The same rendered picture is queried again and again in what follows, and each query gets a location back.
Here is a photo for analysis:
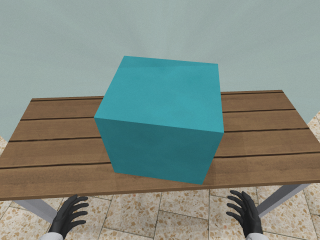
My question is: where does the left robot hand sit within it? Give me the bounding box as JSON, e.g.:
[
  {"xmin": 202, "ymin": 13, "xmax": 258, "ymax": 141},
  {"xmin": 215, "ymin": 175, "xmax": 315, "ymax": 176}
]
[{"xmin": 48, "ymin": 194, "xmax": 89, "ymax": 240}]

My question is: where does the right robot hand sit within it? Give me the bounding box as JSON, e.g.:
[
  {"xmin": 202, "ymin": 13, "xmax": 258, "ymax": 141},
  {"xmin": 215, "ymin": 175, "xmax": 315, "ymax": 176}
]
[{"xmin": 226, "ymin": 190, "xmax": 263, "ymax": 238}]

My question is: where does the carton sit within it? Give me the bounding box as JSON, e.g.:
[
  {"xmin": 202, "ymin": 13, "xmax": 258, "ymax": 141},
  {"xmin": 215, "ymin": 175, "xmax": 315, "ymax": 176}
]
[{"xmin": 94, "ymin": 55, "xmax": 224, "ymax": 185}]

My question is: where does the table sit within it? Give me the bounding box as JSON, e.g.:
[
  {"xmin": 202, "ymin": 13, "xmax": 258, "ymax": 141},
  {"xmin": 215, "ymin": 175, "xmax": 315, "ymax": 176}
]
[{"xmin": 0, "ymin": 90, "xmax": 320, "ymax": 232}]

